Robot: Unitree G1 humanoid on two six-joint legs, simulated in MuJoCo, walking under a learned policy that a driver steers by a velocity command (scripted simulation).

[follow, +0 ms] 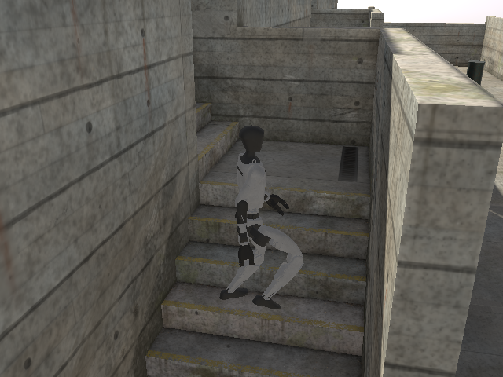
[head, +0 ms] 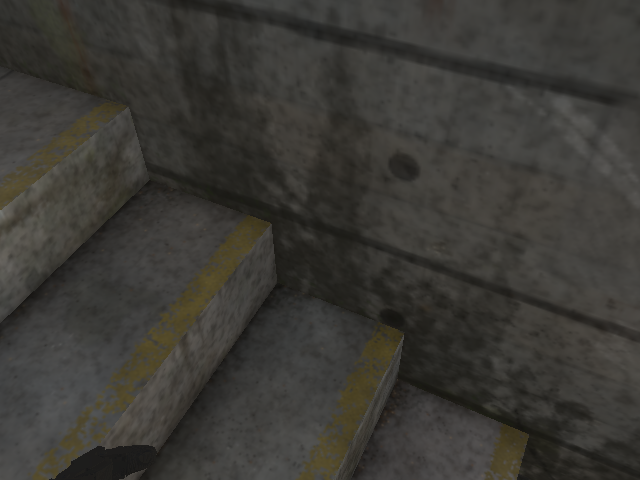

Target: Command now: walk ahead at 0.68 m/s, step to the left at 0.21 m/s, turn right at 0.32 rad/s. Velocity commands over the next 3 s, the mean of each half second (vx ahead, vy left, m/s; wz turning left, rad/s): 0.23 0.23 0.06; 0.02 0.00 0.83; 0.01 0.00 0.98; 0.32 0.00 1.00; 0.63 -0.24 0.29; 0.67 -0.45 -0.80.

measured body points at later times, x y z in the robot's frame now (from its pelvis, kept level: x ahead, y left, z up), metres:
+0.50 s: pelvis +0.17 +0.02 +0.08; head +0.15 +0.03 +0.53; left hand +0.16 +0.28 -0.06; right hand +0.48 -0.10 +0.10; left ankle +0.25 +0.16 -0.47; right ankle +0.19 -0.13 -0.67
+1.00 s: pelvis +0.19 +0.02 +0.17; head +0.19 +0.06 +0.62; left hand +0.19 +0.31 +0.06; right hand +0.50 -0.03 +0.13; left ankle +0.25 +0.15 -0.49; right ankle +0.22 -0.14 -0.47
